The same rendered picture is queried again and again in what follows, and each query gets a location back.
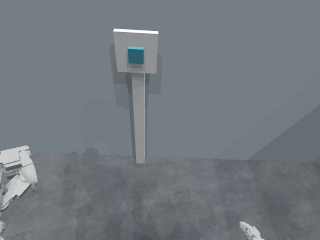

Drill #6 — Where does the left robot hand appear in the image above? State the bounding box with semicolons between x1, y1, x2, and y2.
0;145;38;219

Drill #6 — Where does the button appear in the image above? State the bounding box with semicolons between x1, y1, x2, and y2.
128;46;144;64

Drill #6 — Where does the right robot hand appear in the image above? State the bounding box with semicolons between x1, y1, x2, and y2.
239;221;265;240

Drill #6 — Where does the panel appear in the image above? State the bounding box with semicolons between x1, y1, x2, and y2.
113;29;158;164

